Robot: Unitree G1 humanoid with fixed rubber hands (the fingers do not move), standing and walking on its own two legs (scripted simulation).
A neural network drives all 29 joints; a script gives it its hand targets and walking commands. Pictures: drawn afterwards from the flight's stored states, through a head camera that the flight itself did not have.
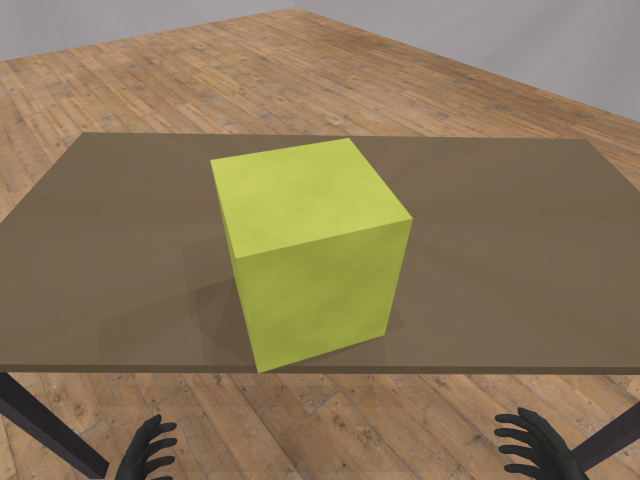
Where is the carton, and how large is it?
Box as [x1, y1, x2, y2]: [210, 138, 412, 372]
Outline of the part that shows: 348,138 210,160 234,276 258,372 384,334 412,218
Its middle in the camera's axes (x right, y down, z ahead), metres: -0.02 +0.02 +0.58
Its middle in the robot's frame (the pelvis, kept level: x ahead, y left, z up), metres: +0.44 +0.02 +0.06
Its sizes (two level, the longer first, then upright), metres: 0.210 0.200 0.250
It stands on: a table, 0.71 m high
